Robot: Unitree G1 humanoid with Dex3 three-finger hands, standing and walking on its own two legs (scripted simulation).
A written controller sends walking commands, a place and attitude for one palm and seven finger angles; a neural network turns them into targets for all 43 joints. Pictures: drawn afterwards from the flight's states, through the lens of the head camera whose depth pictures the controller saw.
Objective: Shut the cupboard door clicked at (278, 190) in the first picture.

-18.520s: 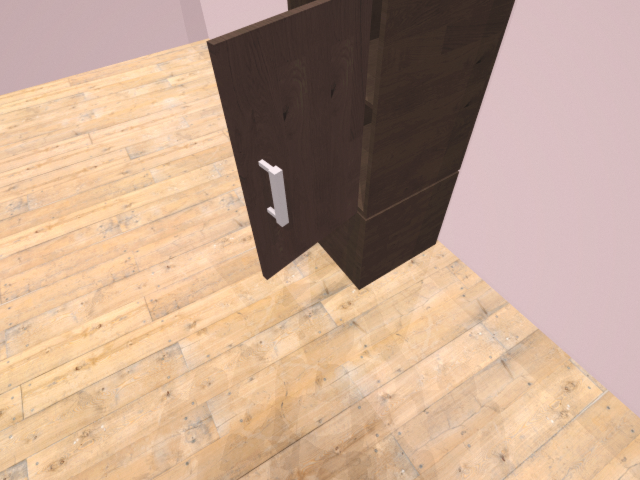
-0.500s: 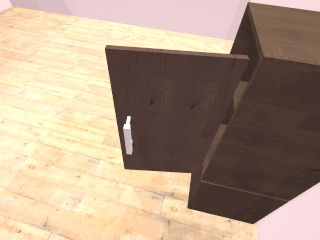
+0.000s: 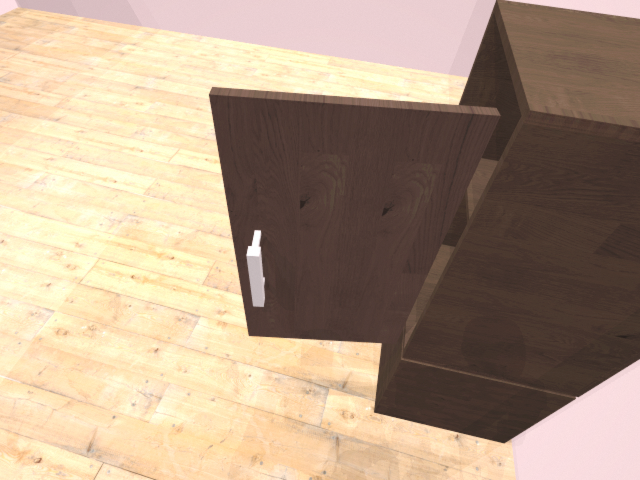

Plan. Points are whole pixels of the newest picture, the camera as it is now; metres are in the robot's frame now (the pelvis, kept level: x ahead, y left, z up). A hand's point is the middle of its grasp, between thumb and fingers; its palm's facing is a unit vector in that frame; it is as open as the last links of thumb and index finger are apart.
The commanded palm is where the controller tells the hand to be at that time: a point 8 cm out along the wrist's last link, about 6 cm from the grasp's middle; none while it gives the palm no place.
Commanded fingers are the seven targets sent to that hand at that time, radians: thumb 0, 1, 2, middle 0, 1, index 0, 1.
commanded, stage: look again from close up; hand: left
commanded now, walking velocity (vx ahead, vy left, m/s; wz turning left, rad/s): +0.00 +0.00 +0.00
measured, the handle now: (258, 269) +0.44 +0.13 -0.06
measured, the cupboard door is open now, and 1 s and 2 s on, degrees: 100 100 100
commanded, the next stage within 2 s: raise the hand and make a fist in 0.12 s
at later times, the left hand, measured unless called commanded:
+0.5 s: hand (215, 403) +0.21 +0.14 -0.01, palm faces +0.11 -0.99 +0.00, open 6.8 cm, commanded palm +0.10 +0.20 -0.07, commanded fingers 0.00 0.90 0.90 -0.46 -0.58 -0.46 -0.58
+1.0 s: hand (229, 444) +0.18 +0.13 -0.09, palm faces -0.10 -0.99 +0.02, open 4.4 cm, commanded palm +0.13 +0.20 -0.07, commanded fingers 0.00 0.90 0.90 -0.92 -1.08 -0.92 -1.08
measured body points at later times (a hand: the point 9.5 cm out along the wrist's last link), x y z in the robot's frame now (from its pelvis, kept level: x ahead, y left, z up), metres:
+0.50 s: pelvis -0.02 -0.03 -0.04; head -0.01 -0.03 +0.41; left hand +0.20 +0.19 -0.01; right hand +0.12 -0.28 -0.13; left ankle -0.02 +0.04 -0.74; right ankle +0.03 -0.12 -0.74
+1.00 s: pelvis -0.02 -0.06 -0.12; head +0.07 -0.05 +0.32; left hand +0.18 +0.18 -0.08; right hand +0.21 -0.24 -0.20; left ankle -0.02 +0.03 -0.74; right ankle +0.03 -0.12 -0.74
